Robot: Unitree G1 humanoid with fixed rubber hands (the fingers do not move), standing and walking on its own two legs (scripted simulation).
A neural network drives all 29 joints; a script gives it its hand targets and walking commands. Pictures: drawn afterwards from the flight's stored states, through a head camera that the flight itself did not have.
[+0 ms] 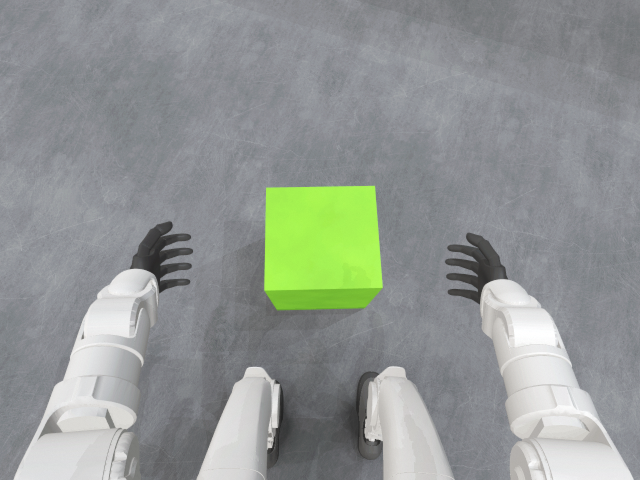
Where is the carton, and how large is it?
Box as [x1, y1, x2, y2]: [264, 186, 382, 309]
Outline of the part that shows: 374,186 266,188 264,290 277,309 364,307 382,287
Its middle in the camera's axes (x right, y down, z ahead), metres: +0.00 +0.03 +0.98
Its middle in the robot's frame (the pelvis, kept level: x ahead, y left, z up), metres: +0.52 +0.01 -0.54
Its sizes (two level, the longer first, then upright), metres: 0.244 0.232 0.297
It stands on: the floor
